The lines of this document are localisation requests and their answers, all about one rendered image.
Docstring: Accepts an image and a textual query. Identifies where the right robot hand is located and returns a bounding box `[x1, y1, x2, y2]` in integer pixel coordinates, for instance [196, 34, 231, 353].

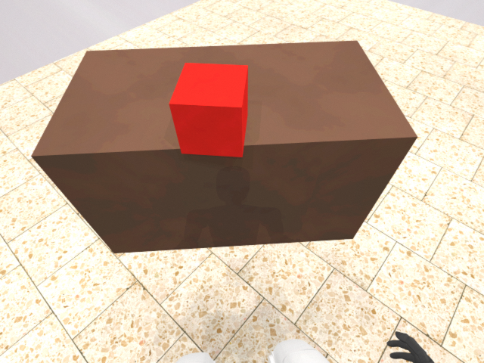
[386, 331, 435, 363]

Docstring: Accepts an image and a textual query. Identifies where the pedestal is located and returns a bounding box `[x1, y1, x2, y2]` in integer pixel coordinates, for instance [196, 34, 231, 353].
[31, 41, 417, 253]

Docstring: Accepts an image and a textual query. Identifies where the carton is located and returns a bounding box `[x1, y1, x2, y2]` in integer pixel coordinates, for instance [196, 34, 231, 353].
[169, 63, 248, 157]

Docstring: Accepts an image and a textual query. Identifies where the right robot thigh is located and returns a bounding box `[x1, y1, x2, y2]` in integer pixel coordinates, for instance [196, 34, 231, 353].
[268, 339, 330, 363]

